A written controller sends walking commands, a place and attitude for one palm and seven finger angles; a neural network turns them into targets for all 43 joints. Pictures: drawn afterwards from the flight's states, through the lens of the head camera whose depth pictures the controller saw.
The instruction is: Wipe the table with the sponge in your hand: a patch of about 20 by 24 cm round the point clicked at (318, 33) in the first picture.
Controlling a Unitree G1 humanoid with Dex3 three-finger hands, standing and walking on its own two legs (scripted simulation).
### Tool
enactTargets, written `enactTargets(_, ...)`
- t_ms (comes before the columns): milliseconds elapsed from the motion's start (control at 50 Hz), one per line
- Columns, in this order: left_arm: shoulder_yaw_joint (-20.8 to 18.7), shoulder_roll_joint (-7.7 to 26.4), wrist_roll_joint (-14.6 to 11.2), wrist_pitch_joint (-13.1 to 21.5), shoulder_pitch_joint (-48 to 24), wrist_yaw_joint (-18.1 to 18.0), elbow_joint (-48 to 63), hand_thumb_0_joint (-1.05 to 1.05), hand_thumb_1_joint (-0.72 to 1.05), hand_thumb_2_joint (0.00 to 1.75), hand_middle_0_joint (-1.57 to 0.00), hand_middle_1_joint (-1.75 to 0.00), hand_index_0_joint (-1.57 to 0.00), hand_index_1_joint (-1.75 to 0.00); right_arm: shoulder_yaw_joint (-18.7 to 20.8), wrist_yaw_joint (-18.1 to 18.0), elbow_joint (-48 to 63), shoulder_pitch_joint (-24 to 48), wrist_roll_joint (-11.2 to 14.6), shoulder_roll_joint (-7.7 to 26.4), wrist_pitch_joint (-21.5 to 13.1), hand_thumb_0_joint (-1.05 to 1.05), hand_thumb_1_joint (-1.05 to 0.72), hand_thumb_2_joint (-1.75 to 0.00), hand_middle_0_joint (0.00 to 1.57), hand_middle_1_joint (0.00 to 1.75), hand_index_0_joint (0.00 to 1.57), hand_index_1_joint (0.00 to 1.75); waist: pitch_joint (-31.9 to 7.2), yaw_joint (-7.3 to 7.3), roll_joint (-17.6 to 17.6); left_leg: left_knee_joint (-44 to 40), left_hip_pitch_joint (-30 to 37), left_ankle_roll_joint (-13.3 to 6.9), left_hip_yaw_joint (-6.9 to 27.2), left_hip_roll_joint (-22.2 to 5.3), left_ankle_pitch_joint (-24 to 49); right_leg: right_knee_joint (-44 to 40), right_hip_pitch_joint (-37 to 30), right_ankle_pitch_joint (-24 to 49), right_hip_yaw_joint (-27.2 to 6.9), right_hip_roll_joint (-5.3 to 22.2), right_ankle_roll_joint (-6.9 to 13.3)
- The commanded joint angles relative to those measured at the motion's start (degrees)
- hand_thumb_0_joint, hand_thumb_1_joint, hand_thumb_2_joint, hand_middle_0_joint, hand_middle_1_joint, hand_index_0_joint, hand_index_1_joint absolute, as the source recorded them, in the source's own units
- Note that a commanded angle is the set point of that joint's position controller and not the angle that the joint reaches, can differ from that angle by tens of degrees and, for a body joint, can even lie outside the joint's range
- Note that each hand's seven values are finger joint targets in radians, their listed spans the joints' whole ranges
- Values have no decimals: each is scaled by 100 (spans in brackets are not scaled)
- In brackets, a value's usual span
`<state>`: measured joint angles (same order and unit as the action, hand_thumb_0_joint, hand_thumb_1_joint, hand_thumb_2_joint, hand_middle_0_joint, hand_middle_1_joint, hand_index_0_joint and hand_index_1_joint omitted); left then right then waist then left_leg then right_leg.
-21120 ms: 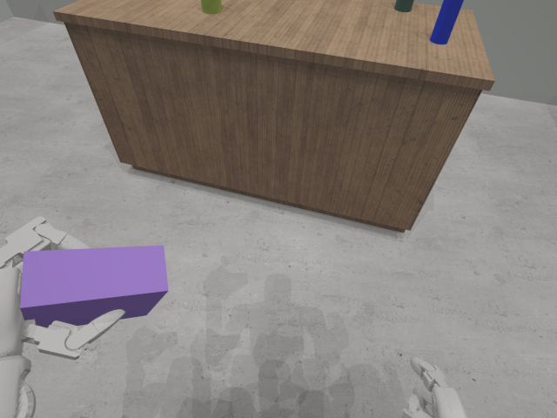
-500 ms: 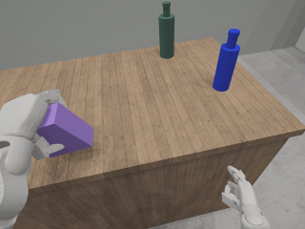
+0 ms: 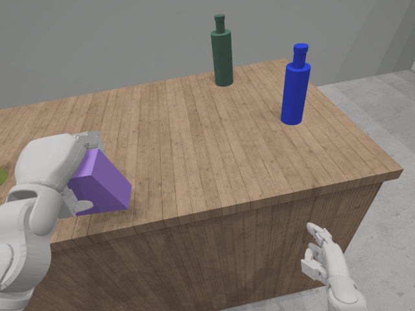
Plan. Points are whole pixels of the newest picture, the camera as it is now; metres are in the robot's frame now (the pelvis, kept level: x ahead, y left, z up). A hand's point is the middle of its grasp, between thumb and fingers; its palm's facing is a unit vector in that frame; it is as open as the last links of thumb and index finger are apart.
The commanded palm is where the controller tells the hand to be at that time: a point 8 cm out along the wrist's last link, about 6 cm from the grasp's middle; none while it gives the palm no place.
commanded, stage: turn the palm down, sponge in hand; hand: left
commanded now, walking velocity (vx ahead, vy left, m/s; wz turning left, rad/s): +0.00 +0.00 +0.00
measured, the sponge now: (89, 191) +0.24 +0.27 +0.15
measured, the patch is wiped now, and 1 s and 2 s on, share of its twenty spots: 0.00 0.00 0.00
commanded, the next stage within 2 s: move the sponge above the wiping area in 0.18 s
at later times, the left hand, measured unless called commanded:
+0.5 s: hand (75, 163) +0.25 +0.27 +0.21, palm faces +0.22 -0.06 -0.97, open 9.4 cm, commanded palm +0.21 +0.28 +0.28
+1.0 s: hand (87, 151) +0.29 +0.27 +0.21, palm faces +0.27 -0.11 -0.96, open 9.4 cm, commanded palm +0.23 +0.27 +0.27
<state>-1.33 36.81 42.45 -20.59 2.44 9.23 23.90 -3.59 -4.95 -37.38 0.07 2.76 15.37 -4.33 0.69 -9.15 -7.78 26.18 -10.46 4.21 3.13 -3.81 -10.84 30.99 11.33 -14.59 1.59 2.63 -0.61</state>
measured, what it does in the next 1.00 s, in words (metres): stands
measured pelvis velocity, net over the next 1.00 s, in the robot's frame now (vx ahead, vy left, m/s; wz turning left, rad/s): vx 0.02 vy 0.02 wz -0.02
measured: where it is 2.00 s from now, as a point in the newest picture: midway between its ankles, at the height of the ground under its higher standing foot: outside the picture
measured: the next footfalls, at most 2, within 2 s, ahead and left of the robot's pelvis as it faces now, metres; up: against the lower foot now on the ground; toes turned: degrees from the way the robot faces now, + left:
none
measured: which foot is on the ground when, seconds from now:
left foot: down 0.00-1.00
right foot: down 0.00-1.00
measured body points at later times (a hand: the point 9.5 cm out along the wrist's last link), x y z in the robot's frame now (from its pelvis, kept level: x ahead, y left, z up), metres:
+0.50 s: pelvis +0.01 +0.01 +0.00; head -0.01 -0.05 +0.45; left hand +0.24 +0.27 +0.26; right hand +0.28 -0.18 -0.07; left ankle +0.04 +0.18 -0.73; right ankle +0.03 -0.13 -0.73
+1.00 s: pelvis +0.02 +0.02 +0.00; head +0.00 -0.03 +0.45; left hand +0.27 +0.28 +0.26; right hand +0.28 -0.16 -0.06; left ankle +0.04 +0.18 -0.73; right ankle +0.03 -0.13 -0.73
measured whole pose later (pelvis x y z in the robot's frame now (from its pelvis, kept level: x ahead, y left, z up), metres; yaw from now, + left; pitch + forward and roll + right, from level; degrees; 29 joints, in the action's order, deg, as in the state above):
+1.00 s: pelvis +0.02 +0.02 +0.00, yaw -1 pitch -4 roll +1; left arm 0.1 34.0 43.9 -22.7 -3.5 5.3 20.2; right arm -4.1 -3.0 -37.0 -0.6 2.9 13.8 -3.1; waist 0.2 -8.2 -6.4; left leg 24.4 -9.6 3.8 1.6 -3.3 -11.3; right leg 27.3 10.1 -13.7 0.3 3.1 -1.7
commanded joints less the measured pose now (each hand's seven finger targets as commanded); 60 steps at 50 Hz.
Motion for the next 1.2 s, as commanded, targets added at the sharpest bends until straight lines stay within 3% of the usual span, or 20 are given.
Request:
enactTargets(0,-1773,1917,281,33,-2214,-545,704,0,10,130,-120,-160,-120,-160,201,47,953,1359,-10,308,-313,0,-90,-90,20,30,20,30,-1096,-29,226,-235,220,-419,-409,492,506,-883,-201,-26,-235,-173,266)
enactTargets(60,-1662,1607,40,-49,-1958,-401,157,0,10,130,-120,-160,-120,-160,214,68,1000,1534,100,345,-294,0,-90,-90,20,30,20,30,-772,-9,592,-227,110,-419,-391,472,365,-960,-77,5,-328,-196,225)
enactTargets(120,-1473,1430,-99,-46,-1555,-196,-68,0,10,130,-120,-160,-120,-160,230,61,1041,1351,84,436,-215,0,-90,-90,20,30,20,30,-779,10,888,-232,-3,-457,-467,443,255,-910,-118,141,-114,-70,103)
enactTargets(180,-1177,1143,-162,-36,-1414,-61,113,0,10,130,-120,-160,-120,-160,192,58,1195,1420,130,428,-281,0,-90,-90,20,30,20,30,-748,47,815,-259,-73,-462,-450,444,15,-911,-10,-99,-49,-73,94)
enactTargets(360,-1766,1992,339,110,-2118,-343,1374,0,10,130,-120,-160,-120,-160,188,48,1224,1460,-2,338,-485,0,-90,-90,20,30,20,30,-1495,-87,90,-174,302,-447,-420,536,735,-672,-338,372,-154,-187,242)
enactTargets(380,-1764,1985,350,136,-2135,-425,1259,0,10,130,-120,-160,-120,-160,225,53,1180,1239,-89,366,-476,0,-90,-90,20,30,20,30,-1596,-114,130,-158,262,-461,-448,528,900,-650,-428,520,-22,-121,254)
enactTargets(460,-1688,1628,220,41,-2006,-540,881,0,10,130,-120,-160,-120,-160,214,117,1082,1419,23,303,-407,0,-90,-90,20,30,20,30,-1250,-81,188,-228,293,-398,-424,481,925,-740,-312,544,-94,-214,279)
enactTargets(520,-1354,1222,62,-10,-1783,-473,479,0,10,130,-120,-160,-120,-160,221,134,1020,1241,7,363,-294,0,-90,-90,20,30,20,30,-1033,-14,460,-371,176,-388,-437,429,749,-788,-257,509,150,-150,187)
enactTargets(560,-969,750,7,-88,-1775,-386,490,0,10,130,-120,-160,-120,-160,156,137,1136,1552,126,261,-329,0,-90,-90,20,30,20,30,-888,36,412,-436,199,-382,-420,434,443,-817,-113,254,104,-211,198)
enactTargets(580,-897,740,-14,-73,-1741,-367,308,0,10,130,-120,-160,-120,-160,187,116,1088,1287,57,351,-304,0,-90,-90,20,30,20,30,-918,55,630,-450,120,-406,-423,412,359,-834,-134,277,170,-172,180)
enactTargets(620,-729,600,0,-100,-1555,-332,505,0,10,130,-120,-160,-120,-160,182,117,1155,1301,64,357,-262,0,-90,-90,20,30,20,30,-1025,47,654,-505,152,-415,-391,430,319,-797,-238,314,218,-171,168)
enactTargets(700,-530,600,212,-87,-1989,-429,1123,0,10,130,-120,-160,-120,-160,140,103,1250,1383,43,263,-369,0,-90,-90,20,30,20,30,-1314,42,165,-530,289,-400,-375,432,448,-666,-333,332,212,-189,227)
enactTargets(760,-827,1026,393,-107,-2312,-564,1551,0,10,130,-120,-160,-120,-160,111,115,1272,1546,-3,239,-406,0,-90,-90,20,30,20,30,-1494,-49,-109,-549,331,-389,-304,429,536,-601,-487,341,127,-297,314)
enactTargets(780,-811,1040,439,-76,-2453,-621,1508,0,10,130,-120,-160,-120,-160,130,113,1246,1304,-90,271,-402,0,-90,-90,20,30,20,30,-1648,-60,-27,-518,316,-413,-317,452,788,-601,-580,480,201,-263,341)
enactTargets(820,-910,1080,472,-90,-2296,-694,1131,0,10,130,-120,-160,-120,-160,143,141,1122,1213,-112,292,-321,0,-90,-90,20,30,20,30,-1484,-48,5,-503,350,-385,-360,423,1006,-683,-532,582,211,-257,345)
enactTargets(860,-1255,1367,473,-172,-2320,-744,940,0,10,130,-120,-160,-120,-160,132,140,1091,1366,-34,280,-289,0,-90,-90,20,30,20,30,-1395,-87,37,-484,334,-368,-350,413,969,-754,-526,513,8,-323,386)
enactTargets(1020,-787,660,227,-387,-1609,-500,196,0,10,130,-120,-160,-120,-160,146,205,1121,1311,56,348,-68,0,-90,-90,20,30,20,30,-1136,30,618,-445,207,-409,-478,408,779,-837,-360,615,178,-233,228)
enactTargets(1080,-540,460,230,-413,-1583,-381,437,0,10,130,-120,-160,-120,-160,135,181,1242,1356,91,351,-128,0,-90,-90,20,30,20,30,-1246,81,598,-377,191,-448,-483,437,660,-802,-327,579,174,-237,226)
enactTargets(1120,-607,658,309,-412,-1581,-347,450,0,10,130,-120,-160,-120,-160,156,136,1198,1294,66,397,-124,0,-90,-90,20,30,20,30,-1185,110,626,-346,210,-467,-467,459,609,-808,-270,522,147,-225,194)
enactTargets(1180,-726,1045,548,-334,-2304,-379,640,0,10,130,-120,-160,-120,-160,139,71,1211,1263,0,403,-241,0,-90,-90,20,30,20,30,-1361,102,418,-274,262,-481,-435,504,621,-794,-254,373,99,-237,250)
